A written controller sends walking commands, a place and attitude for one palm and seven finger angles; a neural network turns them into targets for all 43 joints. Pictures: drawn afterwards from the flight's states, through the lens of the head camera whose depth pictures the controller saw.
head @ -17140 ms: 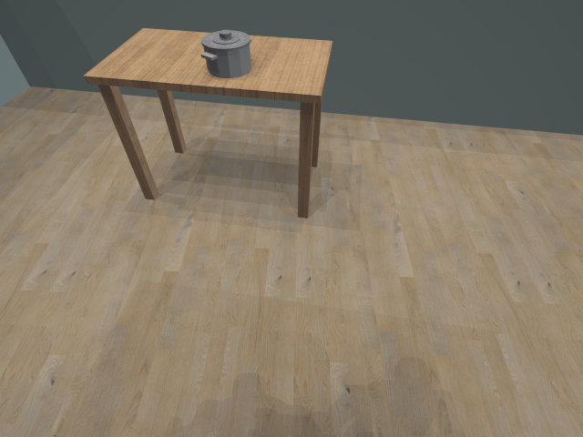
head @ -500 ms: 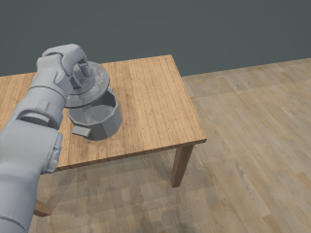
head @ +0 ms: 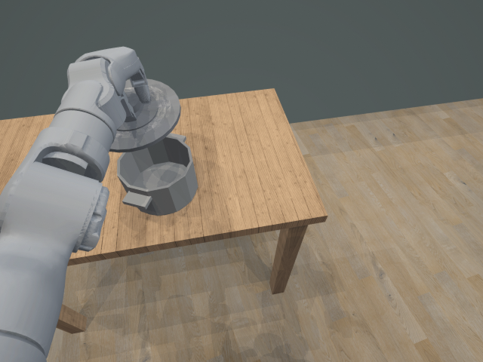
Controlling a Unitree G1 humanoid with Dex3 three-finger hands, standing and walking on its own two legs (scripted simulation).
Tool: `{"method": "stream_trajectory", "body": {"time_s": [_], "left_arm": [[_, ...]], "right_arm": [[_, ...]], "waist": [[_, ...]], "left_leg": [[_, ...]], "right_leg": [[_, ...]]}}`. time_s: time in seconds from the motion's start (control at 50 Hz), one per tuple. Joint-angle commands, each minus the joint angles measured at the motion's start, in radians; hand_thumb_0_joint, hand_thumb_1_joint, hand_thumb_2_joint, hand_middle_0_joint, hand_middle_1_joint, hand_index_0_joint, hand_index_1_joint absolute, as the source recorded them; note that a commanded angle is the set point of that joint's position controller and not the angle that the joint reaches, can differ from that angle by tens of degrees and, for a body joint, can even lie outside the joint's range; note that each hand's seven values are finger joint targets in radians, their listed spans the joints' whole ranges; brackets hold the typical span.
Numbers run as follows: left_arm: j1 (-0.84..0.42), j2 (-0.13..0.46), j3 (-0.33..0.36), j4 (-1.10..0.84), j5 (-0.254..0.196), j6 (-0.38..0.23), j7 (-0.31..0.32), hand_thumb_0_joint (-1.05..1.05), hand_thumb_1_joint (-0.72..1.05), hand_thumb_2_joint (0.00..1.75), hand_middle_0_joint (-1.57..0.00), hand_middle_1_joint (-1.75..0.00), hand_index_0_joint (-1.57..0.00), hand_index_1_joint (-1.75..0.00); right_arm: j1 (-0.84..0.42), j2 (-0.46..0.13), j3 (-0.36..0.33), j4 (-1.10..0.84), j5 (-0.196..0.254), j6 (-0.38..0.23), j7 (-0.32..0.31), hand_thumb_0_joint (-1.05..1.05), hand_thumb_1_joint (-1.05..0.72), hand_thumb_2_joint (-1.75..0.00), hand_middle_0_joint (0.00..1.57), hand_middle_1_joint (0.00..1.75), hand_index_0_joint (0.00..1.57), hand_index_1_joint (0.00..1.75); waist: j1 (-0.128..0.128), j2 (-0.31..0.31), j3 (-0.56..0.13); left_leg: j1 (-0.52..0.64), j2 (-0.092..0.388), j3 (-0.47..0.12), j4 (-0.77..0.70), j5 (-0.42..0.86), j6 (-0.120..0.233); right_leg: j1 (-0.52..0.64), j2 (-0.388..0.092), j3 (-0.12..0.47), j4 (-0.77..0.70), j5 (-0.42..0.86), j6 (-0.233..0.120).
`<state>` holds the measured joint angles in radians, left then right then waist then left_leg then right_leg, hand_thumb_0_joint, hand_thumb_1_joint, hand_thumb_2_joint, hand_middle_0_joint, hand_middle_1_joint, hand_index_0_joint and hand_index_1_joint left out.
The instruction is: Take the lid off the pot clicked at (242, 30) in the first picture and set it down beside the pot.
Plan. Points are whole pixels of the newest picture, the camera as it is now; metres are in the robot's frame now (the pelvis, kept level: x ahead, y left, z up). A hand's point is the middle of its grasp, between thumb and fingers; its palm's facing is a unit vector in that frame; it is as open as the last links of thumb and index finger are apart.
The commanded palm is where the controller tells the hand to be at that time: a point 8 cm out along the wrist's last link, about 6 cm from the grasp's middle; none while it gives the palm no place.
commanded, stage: lift the lid straight up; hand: left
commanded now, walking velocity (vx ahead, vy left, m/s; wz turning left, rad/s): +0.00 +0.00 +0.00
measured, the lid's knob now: (127, 103) +0.53 +0.16 +0.15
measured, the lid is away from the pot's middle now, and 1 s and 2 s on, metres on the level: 0.01 0.11 0.22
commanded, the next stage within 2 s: move the lid sideways beside the pot in 0.08 s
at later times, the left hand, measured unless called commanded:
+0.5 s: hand (106, 99) +0.52 +0.19 +0.17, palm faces -0.35 -0.11 -0.93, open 6.9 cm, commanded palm +0.53 +0.20 +0.23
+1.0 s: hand (62, 113) +0.49 +0.25 +0.17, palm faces -0.36 -0.12 -0.93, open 6.9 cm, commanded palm +0.51 +0.26 +0.23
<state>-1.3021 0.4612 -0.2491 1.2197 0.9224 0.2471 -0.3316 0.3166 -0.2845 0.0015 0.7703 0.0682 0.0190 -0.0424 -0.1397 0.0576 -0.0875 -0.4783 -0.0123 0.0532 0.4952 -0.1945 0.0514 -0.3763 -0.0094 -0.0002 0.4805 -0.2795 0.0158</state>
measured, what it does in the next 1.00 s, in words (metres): stands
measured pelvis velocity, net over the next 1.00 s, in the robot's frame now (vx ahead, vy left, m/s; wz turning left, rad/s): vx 0.01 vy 0.00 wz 0.00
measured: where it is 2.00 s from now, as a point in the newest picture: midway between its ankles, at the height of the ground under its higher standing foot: outside the picture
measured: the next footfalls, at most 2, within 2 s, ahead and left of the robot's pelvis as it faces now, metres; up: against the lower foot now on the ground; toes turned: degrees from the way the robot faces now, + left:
none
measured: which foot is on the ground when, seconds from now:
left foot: down 0.00-1.00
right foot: down 0.00-1.00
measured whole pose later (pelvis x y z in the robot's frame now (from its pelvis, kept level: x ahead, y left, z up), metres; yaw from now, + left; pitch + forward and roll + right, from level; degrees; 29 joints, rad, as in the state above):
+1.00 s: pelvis +0.01 +0.00 +0.00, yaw +0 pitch +10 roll -1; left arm -1.21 0.67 -0.16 1.16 0.97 0.12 -0.42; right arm 0.29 -0.29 0.00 0.72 0.08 0.08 -0.06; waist -0.12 0.05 -0.07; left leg -0.48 0.00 0.05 0.51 -0.21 0.05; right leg -0.36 0.00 0.00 0.45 -0.27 0.02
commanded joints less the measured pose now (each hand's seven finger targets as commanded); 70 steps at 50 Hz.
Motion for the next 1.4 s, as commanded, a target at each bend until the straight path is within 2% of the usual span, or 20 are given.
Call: {"method": "stream_trajectory", "body": {"time_s": [0.0,0.1,0.16,0.22,0.3,0.34,0.36,0.38,0.44,0.5,0.68,0.74,0.76,0.9,0.94,1.04,1.14,1.22,1.28,1.38], "left_arm": [[-0.615,0.241,0.04,-0.178,0.034,-0.003,0.044,0.0,0.79,0.75,-0.89,-1.08,-0.91,-1.06],[-0.701,0.313,0.079,-0.302,0.061,-0.052,0.06,0.0,0.79,0.75,-0.89,-1.08,-0.91,-1.06],[-0.615,0.265,0.059,-0.208,0.047,-0.038,0.063,0.0,0.79,0.75,-0.89,-1.08,-0.91,-1.06],[-0.565,0.363,0.119,-0.121,0.053,-0.007,0.071,0.0,0.79,0.75,-0.89,-1.08,-0.91,-1.06],[-0.614,0.368,0.094,-0.175,0.087,-0.004,0.053,0.0,0.79,0.75,-0.89,-1.08,-0.91,-1.06],[-0.586,0.413,0.129,-0.194,0.095,-0.024,0.034,0.0,0.79,0.75,-0.89,-1.08,-0.91,-1.06],[-0.621,0.433,0.139,-0.246,0.089,-0.034,0.026,0.0,0.79,0.75,-0.89,-1.08,-0.91,-1.06],[-0.602,0.399,0.118,-0.247,0.087,-0.04,0.015,0.0,0.79,0.75,-0.89,-1.08,-0.91,-1.06],[-0.53,0.355,0.094,-0.244,0.072,-0.064,-0.019,0.0,0.79,0.75,-0.89,-1.08,-0.91,-1.06],[-0.489,0.39,0.12,-0.208,0.065,-0.068,-0.03,0.0,0.79,0.75,-0.89,-1.08,-0.91,-1.06],[-0.538,0.483,0.159,-0.365,0.066,-0.134,-0.026,0.0,0.79,0.75,-0.89,-1.08,-0.91,-1.06],[-0.546,0.427,0.129,-0.405,0.051,-0.151,-0.032,0.0,0.79,0.75,-0.89,-1.08,-0.91,-1.06],[-0.527,0.492,0.183,-0.392,0.052,-0.152,-0.025,0.0,0.79,0.75,-0.89,-1.08,-0.91,-1.06],[-0.438,0.443,0.127,-0.23,0.053,-0.127,-0.037,0.0,0.79,0.75,-0.89,-1.08,-0.91,-1.06],[-0.458,0.461,0.133,-0.252,0.055,-0.139,-0.046,0.0,0.79,0.75,-0.89,-1.08,-0.91,-1.06],[-0.512,0.494,0.138,-0.317,0.052,-0.185,-0.058,0.0,0.79,0.75,-0.89,-1.08,-0.91,-1.06],[-0.488,0.54,0.158,-0.286,0.056,-0.219,-0.051,0.0,0.79,0.75,-0.89,-1.08,-0.91,-1.06],[-0.497,0.643,0.217,-0.303,0.074,-0.235,-0.038,0.0,0.79,0.75,-0.89,-1.08,-0.91,-1.06],[-0.477,0.649,0.23,-0.3,0.08,-0.241,-0.038,0.0,0.79,0.75,-0.89,-1.08,-0.91,-1.06],[-0.438,0.609,0.199,-0.245,0.07,-0.237,-0.061,0.0,0.79,0.75,-0.89,-1.08,-0.91,-1.06]], "right_arm": [[0.059,-0.172,-0.04,-0.069,0.001,-0.031,-0.019,0.0,-0.9,-0.9,0.2,0.3,0.2,0.3],[0.079,-0.161,-0.044,-0.079,-0.004,-0.057,-0.03,0.0,-0.9,-0.9,0.2,0.3,0.2,0.3],[0.087,-0.162,-0.045,-0.066,-0.001,-0.059,-0.03,0.0,-0.9,-0.9,0.2,0.3,0.2,0.3],[0.084,-0.175,-0.035,-0.064,-0.001,-0.045,-0.033,0.0,-0.9,-0.9,0.2,0.3,0.2,0.3],[0.089,-0.174,-0.041,-0.072,-0.001,-0.041,-0.032,0.0,-0.9,-0.9,0.2,0.3,0.2,0.3],[0.098,-0.173,-0.046,-0.08,-0.003,-0.04,-0.036,0.0,-0.9,-0.9,0.2,0.3,0.2,0.3],[0.093,-0.177,-0.048,-0.087,-0.003,-0.036,-0.035,0.0,-0.9,-0.9,0.2,0.3,0.2,0.3],[0.099,-0.169,-0.054,-0.091,-0.003,-0.035,-0.034,0.0,-0.9,-0.9,0.2,0.3,0.2,0.3],[0.105,-0.167,-0.062,-0.09,-0.002,-0.024,-0.029,0.0,-0.9,-0.9,0.2,0.3,0.2,0.3],[0.099,-0.178,-0.062,-0.081,0.0,-0.002,-0.024,0.0,-0.9,-0.9,0.2,0.3,0.2,0.3],[0.084,-0.178,-0.064,-0.104,0.007,0.02,-0.03,0.0,-0.9,-0.9,0.2,0.3,0.2,0.3],[0.079,-0.17,-0.068,-0.11,0.007,0.009,-0.029,0.0,-0.9,-0.9,0.2,0.3,0.2,0.3],[0.085,-0.178,-0.07,-0.107,0.002,0.015,-0.025,0.0,-0.9,-0.9,0.2,0.3,0.2,0.3],[0.057,-0.187,-0.056,-0.104,0.015,0.036,-0.022,0.0,-0.9,-0.9,0.2,0.3,0.2,0.3],[0.053,-0.188,-0.054,-0.112,0.017,0.033,-0.028,0.0,-0.9,-0.9,0.2,0.3,0.2,0.3],[0.067,-0.188,-0.055,-0.107,0.017,0.025,-0.043,0.0,-0.9,-0.9,0.2,0.3,0.2,0.3],[0.076,-0.19,-0.045,-0.101,0.02,0.018,-0.055,0.0,-0.9,-0.9,0.2,0.3,0.2,0.3],[0.09,-0.2,-0.043,-0.101,0.021,0.02,-0.061,0.0,-0.9,-0.9,0.2,0.3,0.2,0.3],[0.104,-0.199,-0.049,-0.104,0.016,0.019,-0.061,0.0,-0.9,-0.9,0.2,0.3,0.2,0.3],[0.118,-0.209,-0.055,-0.095,0.018,0.031,-0.053,0.0,-0.9,-0.9,0.2,0.3,0.2,0.3]], "waist": [[-0.031,-0.054,-0.359],[-0.024,0.015,-0.486],[-0.03,-0.034,-0.412],[-0.016,-0.071,-0.363],[-0.02,-0.017,-0.414],[-0.015,-0.042,-0.461],[-0.012,-0.002,-0.481],[-0.016,-0.004,-0.509],[-0.019,-0.003,-0.478],[-0.016,-0.009,-0.393],[-0.01,0.043,-0.479],[-0.009,0.085,-0.488],[-0.002,0.09,-0.482],[-0.006,-0.012,-0.354],[-0.004,-0.016,-0.373],[-0.014,0.021,-0.416],[-0.005,0.07,-0.367],[0.004,0.08,-0.396],[0.009,0.088,-0.416],[0.003,0.073,-0.359]], "left_leg": [[0.388,-0.003,-0.064,-0.012,0.173,0.032],[0.476,0.005,-0.074,-0.003,0.243,0.031],[0.434,0.006,-0.061,-0.001,0.237,0.035],[0.328,-0.001,-0.042,-0.013,0.18,0.037],[0.36,0.0,-0.035,0.0,0.245,0.036],[0.377,0.0,-0.036,0.011,0.3,0.042],[0.398,-0.002,-0.037,0.018,0.322,0.042],[0.424,-0.007,-0.039,0.023,0.353,0.044],[0.451,0.0,-0.035,0.04,0.444,0.048],[0.411,-0.001,-0.036,0.038,0.39,0.047],[0.491,0.007,-0.049,0.042,0.452,0.047],[0.55,0.014,-0.059,0.056,0.533,0.047],[0.556,0.019,-0.069,0.059,0.54,0.044],[0.427,0.01,-0.052,0.031,0.348,0.04],[0.42,0.009,-0.049,0.027,0.321,0.042],[0.468,0.015,-0.058,0.028,0.3,0.047],[0.433,0.018,-0.061,0.007,0.219,0.042],[0.425,0.017,-0.063,0.006,0.212,0.04],[0.452,0.019,-0.068,0.017,0.277,0.04],[0.446,0.022,-0.076,0.02,0.281,0.037]], "right_leg": [[-0.079,0.05,-0.026,-0.069,0.242,-0.037],[-0.041,0.052,-0.02,-0.062,0.289,-0.042],[-0.065,0.056,-0.023,-0.067,0.29,-0.039],[-0.009,0.048,-0.014,-0.068,0.299,-0.036],[0.011,0.047,-0.01,-0.063,0.368,-0.037],[0.041,0.049,-0.005,-0.064,0.42,-0.038],[0.055,0.047,-0.002,-0.06,0.453,-0.037],[0.053,0.051,-0.004,-0.058,0.466,-0.036],[0.014,0.053,-0.008,-0.067,0.493,-0.035],[-0.004,0.056,-0.017,-0.066,0.455,-0.035],[0.006,0.056,-0.016,-0.063,0.454,-0.036],[-0.047,0.056,-0.024,-0.063,0.44,-0.039],[-0.038,0.056,-0.027,-0.058,0.434,-0.04],[-0.058,0.054,-0.036,-0.068,0.34,-0.039],[-0.053,0.054,-0.031,-0.072,0.328,-0.042],[-0.069,0.057,-0.03,-0.078,0.29,-0.041],[-0.087,0.058,-0.033,-0.084,0.219,-0.049],[-0.05,0.059,-0.033,-0.08,0.227,-0.05],[-0.046,0.065,-0.037,-0.08,0.256,-0.05],[-0.101,0.071,-0.049,-0.082,0.225,-0.049]]}}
